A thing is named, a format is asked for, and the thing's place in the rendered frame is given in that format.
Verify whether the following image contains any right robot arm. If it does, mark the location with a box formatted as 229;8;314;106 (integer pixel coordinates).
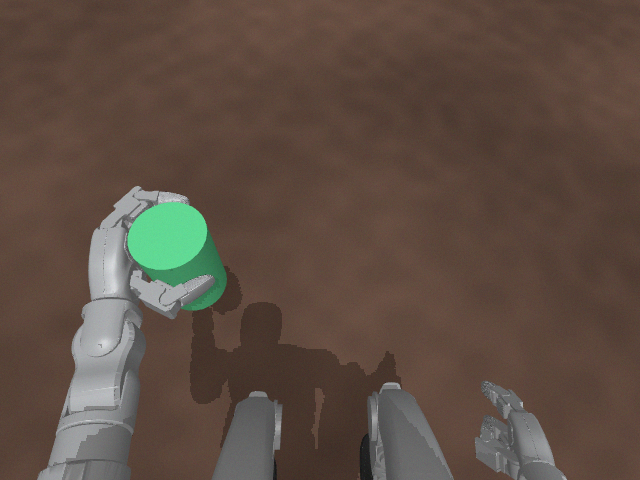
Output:
517;462;567;480

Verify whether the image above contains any right robot hand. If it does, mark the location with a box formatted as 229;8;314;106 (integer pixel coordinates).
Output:
475;381;556;480

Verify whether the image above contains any can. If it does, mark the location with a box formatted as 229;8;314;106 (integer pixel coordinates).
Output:
127;202;227;311

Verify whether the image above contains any left robot hand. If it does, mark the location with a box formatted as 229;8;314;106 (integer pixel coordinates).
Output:
88;186;215;319

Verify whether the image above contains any left robot arm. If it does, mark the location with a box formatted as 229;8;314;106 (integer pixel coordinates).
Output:
37;297;146;480

